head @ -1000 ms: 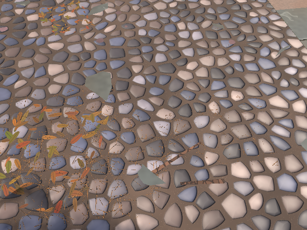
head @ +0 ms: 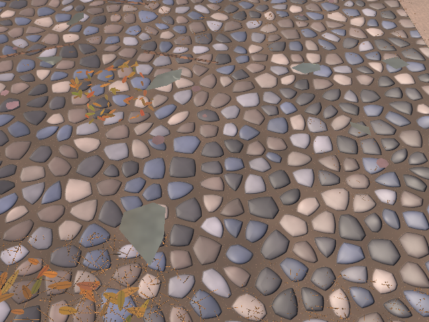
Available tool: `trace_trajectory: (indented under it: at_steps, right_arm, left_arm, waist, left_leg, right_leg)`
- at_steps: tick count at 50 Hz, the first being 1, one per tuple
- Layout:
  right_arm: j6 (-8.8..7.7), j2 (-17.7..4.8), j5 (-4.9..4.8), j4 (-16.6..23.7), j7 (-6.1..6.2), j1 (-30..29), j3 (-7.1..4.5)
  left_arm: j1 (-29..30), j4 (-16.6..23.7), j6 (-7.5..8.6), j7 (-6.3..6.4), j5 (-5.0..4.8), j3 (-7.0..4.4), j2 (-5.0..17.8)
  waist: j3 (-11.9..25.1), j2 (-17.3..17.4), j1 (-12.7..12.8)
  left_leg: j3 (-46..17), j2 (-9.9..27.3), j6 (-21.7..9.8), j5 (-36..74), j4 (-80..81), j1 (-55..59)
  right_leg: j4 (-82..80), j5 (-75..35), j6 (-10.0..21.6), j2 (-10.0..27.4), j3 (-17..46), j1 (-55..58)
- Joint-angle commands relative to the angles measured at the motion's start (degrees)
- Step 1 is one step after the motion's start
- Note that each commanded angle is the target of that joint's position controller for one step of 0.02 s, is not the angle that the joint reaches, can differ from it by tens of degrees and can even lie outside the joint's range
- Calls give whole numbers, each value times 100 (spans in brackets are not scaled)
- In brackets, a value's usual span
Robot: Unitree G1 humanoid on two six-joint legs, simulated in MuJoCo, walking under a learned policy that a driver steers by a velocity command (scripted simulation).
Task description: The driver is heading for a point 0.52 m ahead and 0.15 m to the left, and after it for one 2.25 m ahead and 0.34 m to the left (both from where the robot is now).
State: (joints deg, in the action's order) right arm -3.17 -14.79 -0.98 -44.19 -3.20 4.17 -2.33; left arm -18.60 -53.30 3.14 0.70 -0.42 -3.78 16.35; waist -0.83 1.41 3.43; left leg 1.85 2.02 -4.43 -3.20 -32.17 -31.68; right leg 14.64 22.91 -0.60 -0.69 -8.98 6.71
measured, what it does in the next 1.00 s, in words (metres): walks ahead, turning left: left foot, then right foot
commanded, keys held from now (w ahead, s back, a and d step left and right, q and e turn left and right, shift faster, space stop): w+q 0.06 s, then q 0.60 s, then w+q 0.20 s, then w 0.14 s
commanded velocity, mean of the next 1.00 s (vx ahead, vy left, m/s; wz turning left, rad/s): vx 0.23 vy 0.00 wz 0.54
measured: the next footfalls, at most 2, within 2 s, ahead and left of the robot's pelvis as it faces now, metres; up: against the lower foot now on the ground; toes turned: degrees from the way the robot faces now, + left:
left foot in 0.02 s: +0.18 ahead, +0.10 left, +0.00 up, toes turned +3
right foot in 0.48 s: +0.40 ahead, -0.05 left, +0.00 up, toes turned +22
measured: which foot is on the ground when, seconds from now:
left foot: up 0.00-0.00, down 0.02-0.48, up 0.50-0.88, down 0.90-1.00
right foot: down 0.00-0.04, up 0.06-0.46, down 0.48-0.90, up 0.92-1.00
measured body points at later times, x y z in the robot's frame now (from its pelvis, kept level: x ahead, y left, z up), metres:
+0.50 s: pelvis +0.23 +0.01 +0.00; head +0.26 +0.02 +0.45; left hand +0.35 +0.32 -0.08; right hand +0.42 -0.24 -0.10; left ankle +0.15 +0.10 -0.72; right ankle +0.36 -0.07 -0.73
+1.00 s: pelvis +0.28 +0.08 +0.02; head +0.27 +0.11 +0.46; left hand +0.25 +0.39 -0.10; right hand +0.49 -0.13 -0.08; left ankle +0.20 +0.13 -0.72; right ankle +0.38 -0.05 -0.67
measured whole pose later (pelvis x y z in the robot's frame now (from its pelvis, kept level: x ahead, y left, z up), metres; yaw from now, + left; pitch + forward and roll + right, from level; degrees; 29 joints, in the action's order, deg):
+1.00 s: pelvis +0.28 +0.08 +0.02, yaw +34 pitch +2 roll -2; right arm -1.0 -15.6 0.0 -41.8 -0.1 21.2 -3.5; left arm -9.1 -44.8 2.6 -1.1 -1.2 -4.9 18.3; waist 1.5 -2.5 -1.2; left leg 0.0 -0.2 -3.3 -18.5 -28.2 -11.9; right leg 53.5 20.0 0.7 2.9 -1.2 -28.7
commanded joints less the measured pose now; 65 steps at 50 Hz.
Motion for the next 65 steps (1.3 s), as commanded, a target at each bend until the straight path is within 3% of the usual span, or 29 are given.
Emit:
trace_trajectory:
  at_steps: [1,2,3,4,5,6,7,11,15,19,23,24,25,26,27,29,33,36,41,44,45,46,47,48,51,54,58,62,65]
  right_arm:
    - [-34,-1149,-9,66,38,1360,-493]
    - [5,-1818,6,-9,142,2081,-687]
    - [-17,-1705,-80,74,127,1972,-605]
    - [-37,-1356,-1,144,134,1821,-483]
    - [-59,-1156,56,237,160,1478,-432]
    - [-64,-1025,67,330,163,1092,-392]
    - [-52,-860,83,423,185,826,-346]
    - [5,-1111,117,539,296,721,-422]
    - [201,-1157,-23,532,459,869,-460]
    - [370,-1110,-4,519,539,1027,-454]
    - [408,-963,-9,707,572,684,-402]
    - [379,-707,67,820,559,747,-317]
    - [352,-422,132,786,549,1560,-249]
    - [360,-831,50,774,524,1944,-305]
    - [420,-1283,5,645,532,1731,-441]
    - [624,-1278,-29,646,577,1252,-502]
    - [694,-769,-46,852,549,1102,-383]
    - [637,-697,-5,1015,457,868,-324]
    - [537,-846,14,905,278,1044,-367]
    - [491,-771,0,384,258,1979,-417]
    - [458,-975,-15,222,318,2516,-483]
    - [378,-1692,32,416,334,2533,-569]
    - [202,-1490,184,555,318,2271,-511]
    - [69,-1272,184,593,334,1930,-426]
    - [-22,-928,104,604,378,1604,-278]
    - [-9,-888,176,545,470,1623,-256]
    - [46,-931,200,381,536,1774,-264]
    - [105,-1070,123,287,572,1675,-329]
    - [218,-1135,43,407,690,1362,-369]
  left_arm:
    - [195,368,-88,138,10,-203,1007]
    - [-195,610,15,103,145,-35,556]
    - [-212,665,239,1,156,104,247]
    - [334,789,436,-96,-66,-21,736]
    - [694,914,526,-114,-162,-16,784]
    - [783,904,527,-70,-64,-34,752]
    - [760,883,456,-15,63,-104,837]
    - [579,983,152,71,137,-74,524]
    - [1166,1180,92,61,118,-17,404]
    - [1675,1377,73,-24,71,-36,511]
    - [1244,1320,202,-42,116,-148,751]
    - [1005,1330,224,8,212,-208,1042]
    - [1012,1405,150,77,327,-220,1260]
    - [698,1280,34,61,237,-235,1114]
    - [879,1422,-4,59,143,-152,786]
    - [1277,1519,-116,79,141,-66,553]
    - [1454,1466,-249,148,199,-110,681]
    - [1327,1418,-250,157,85,-203,877]
    - [1364,1362,-180,24,-87,-321,1154]
    - [1405,1260,-204,-20,-140,-247,827]
    - [1530,1318,-183,-97,-43,-108,355]
    - [1770,1623,-90,-155,57,-38,142]
    - [2124,1724,73,-178,-99,-142,586]
    - [1968,1665,150,-211,-200,-208,798]
    - [1644,1303,196,-226,37,-232,783]
    - [1490,1136,127,-285,30,-131,455]
    - [1967,1271,46,-371,-34,20,167]
    - [2042,1430,39,-487,-27,-26,387]
    - [1163,1292,85,-520,43,-196,745]
  waist:
    - [850,-384,-1001]
    - [1595,736,-985]
    - [2195,1246,-786]
    - [1783,853,-991]
    - [1154,469,-888]
    - [662,-62,-632]
    - [496,-141,-432]
    - [484,106,-133]
    - [728,351,-343]
    - [673,471,-524]
    - [619,590,-157]
    - [1017,112,-159]
    - [1374,-1238,-592]
    - [1749,-1878,-568]
    - [1383,-1144,-422]
    - [811,-654,-394]
    - [496,-1055,-401]
    - [733,-1138,-244]
    - [570,-1091,-376]
    - [448,-626,-785]
    - [334,423,-944]
    - [-29,1509,-873]
    - [-235,996,-965]
    - [-475,917,-714]
    - [-339,668,-503]
    - [-3,486,-437]
    - [-155,513,-685]
    - [-200,534,-676]
    - [379,537,-225]
  left_leg:
    - [148,-449,-458,-211,173,2223]
    - [-2192,919,-1280,-405,204,4486]
    - [-4840,1762,-2010,-1171,1303,5520]
    - [-4320,1662,-1725,-825,1461,5223]
    - [-3384,1450,-1506,185,1364,4443]
    - [-2635,1207,-1337,1397,1335,3497]
    - [-2149,1027,-1213,2166,1357,2838]
    - [-1522,660,-1207,3451,1472,1762]
    - [-1330,298,-781,2888,1216,1679]
    - [-1926,374,-594,1880,888,1997]
    - [-2558,162,-323,941,91,2191]
    - [-2252,-189,-76,88,-753,1753]
    - [-1529,-987,292,-3228,-1963,603]
    - [-1135,-874,542,-4036,-3072,-138]
    - [-1177,-595,723,-3566,-3714,-319]
    - [-954,-355,918,-2837,-4024,-391]
    - [-412,-202,978,-2200,-3177,86]
    - [-240,66,830,-1988,-2240,339]
    - [182,11,339,-1744,-806,1400]
    - [374,-289,-52,-1558,428,2825]
    - [-979,497,-411,-2486,1209,3511]
    - [-3654,1809,-1229,-3597,1953,3752]
    - [-4147,2020,-1501,-3981,2495,3279]
    - [-3675,1868,-1308,-3642,2490,3249]
    - [-2123,1246,-732,-1196,2332,3264]
    - [-818,895,-455,1881,1999,3172]
    - [-45,712,-262,2210,1951,2671]
    - [-17,1056,-335,2877,1463,3156]
    - [83,961,-129,4292,16,3409]
  right_leg:
    - [2663,-5782,440,1249,-61,-715]
    - [4877,-3369,86,635,-130,-2944]
    - [6238,888,-86,-370,867,-4543]
    - [6559,792,52,6,1518,-5115]
    - [6348,409,135,245,1425,-5117]
    - [5854,124,94,455,1348,-4858]
    - [5448,-13,34,613,1322,-4444]
    - [4366,-530,-296,418,1151,-3801]
    - [2841,-1871,-406,68,1142,-3420]
    - [1982,-2011,-392,-108,1355,-3335]
    - [751,-2409,-68,12,1460,-2572]
    - [781,-3702,266,837,2032,-1563]
    - [1062,-6020,1104,2077,3275,-257]
    - [861,-5327,1848,2864,4528,36]
    - [793,-4466,1729,2486,4060,-281]
    - [659,-3344,1307,1823,2826,-1096]
    - [194,-2703,1307,1377,1761,-1793]
    - [-140,-1084,1342,1592,1696,-1679]
    - [-377,212,1129,1785,1429,-2122]
    - [575,991,685,1381,818,-2946]
    - [2306,926,270,879,183,-3931]
    - [3897,1280,-33,72,228,-5792]
    - [4429,791,119,291,1100,-6081]
    - [4469,83,216,487,1211,-6211]
    - [3988,-1192,93,636,1112,-5616]
    - [3565,-1927,-99,474,835,-4849]
    - [2309,-2741,-67,276,631,-3913]
    - [1901,-2223,170,111,624,-3929]
    - [1481,-1864,452,-290,379,-3022]
Over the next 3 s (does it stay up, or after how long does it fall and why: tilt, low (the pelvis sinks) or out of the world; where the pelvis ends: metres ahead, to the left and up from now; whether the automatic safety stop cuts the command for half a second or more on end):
stays up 0.58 0.13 0.01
